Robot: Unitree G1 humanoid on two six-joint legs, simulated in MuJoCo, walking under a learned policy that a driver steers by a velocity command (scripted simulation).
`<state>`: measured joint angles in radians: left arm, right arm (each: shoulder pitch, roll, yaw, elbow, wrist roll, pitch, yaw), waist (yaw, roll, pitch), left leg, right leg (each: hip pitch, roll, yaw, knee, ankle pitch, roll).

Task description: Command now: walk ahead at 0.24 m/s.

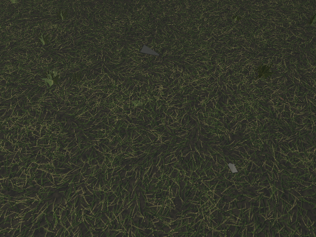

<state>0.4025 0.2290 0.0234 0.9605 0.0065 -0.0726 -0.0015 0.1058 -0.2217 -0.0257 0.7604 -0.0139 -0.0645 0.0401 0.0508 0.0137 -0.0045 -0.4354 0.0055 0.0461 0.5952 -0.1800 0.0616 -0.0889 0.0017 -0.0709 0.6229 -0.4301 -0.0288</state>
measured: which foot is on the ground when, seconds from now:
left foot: down 0.00-0.44, up 0.46-1.00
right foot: up 0.00-0.38, down 0.40-1.00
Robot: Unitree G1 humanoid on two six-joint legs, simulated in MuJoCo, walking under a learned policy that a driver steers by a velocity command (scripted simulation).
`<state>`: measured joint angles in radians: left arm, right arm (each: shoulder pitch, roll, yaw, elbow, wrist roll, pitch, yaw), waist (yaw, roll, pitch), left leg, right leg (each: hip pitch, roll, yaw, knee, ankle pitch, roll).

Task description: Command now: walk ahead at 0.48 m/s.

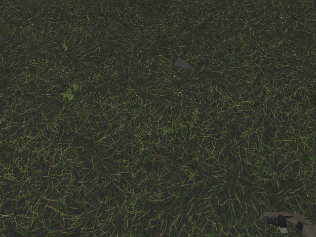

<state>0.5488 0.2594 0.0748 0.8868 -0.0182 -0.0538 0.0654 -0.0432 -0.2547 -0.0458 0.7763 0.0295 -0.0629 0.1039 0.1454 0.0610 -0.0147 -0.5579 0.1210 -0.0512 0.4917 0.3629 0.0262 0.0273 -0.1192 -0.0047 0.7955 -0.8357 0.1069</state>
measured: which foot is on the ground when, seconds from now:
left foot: up 0.00-0.02, down 0.04-0.52, up 0.54-1.00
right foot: down 0.00-0.02, up 0.04-0.48, down 0.50-1.00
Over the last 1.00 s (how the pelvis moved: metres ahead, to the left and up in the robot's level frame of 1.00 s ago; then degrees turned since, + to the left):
0.33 0.08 -0.09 0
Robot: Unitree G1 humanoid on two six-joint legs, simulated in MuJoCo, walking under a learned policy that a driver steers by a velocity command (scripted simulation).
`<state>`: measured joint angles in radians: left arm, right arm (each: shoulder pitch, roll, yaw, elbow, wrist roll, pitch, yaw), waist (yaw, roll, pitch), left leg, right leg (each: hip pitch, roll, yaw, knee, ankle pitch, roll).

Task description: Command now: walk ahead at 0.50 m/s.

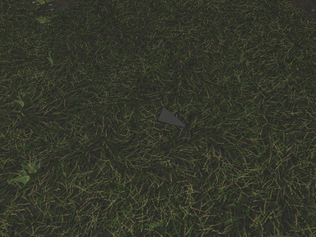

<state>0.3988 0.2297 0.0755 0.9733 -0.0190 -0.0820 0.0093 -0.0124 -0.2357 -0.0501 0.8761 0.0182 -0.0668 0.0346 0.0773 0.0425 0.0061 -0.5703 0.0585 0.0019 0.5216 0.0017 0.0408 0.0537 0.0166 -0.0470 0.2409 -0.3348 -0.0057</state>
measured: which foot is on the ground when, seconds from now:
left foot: up 0.00-0.04, down 0.06-0.62, up 0.64-1.00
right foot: down 0.00-0.06, up 0.08-0.58, down 0.60-1.00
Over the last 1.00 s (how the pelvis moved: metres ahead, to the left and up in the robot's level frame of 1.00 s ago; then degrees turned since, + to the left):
0.54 0.04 -0.07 0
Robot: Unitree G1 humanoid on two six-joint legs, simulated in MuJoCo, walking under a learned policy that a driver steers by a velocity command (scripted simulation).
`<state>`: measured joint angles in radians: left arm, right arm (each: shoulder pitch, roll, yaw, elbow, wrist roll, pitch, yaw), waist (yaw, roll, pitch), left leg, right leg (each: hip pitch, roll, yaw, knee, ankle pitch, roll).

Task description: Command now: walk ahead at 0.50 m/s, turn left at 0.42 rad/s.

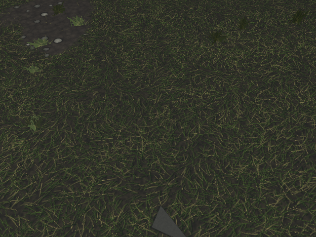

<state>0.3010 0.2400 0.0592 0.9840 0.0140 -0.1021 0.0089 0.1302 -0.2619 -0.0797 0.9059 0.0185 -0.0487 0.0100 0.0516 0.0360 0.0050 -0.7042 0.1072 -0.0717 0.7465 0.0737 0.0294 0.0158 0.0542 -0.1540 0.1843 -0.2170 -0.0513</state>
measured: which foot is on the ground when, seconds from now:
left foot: up 0.00-0.16, down 0.18-0.68, up 0.70-1.00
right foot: down 0.00-0.20, up 0.22-0.64, down 0.66-1.00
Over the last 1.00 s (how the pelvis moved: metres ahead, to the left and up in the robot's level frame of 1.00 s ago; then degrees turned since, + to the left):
0.55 -0.01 0.01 6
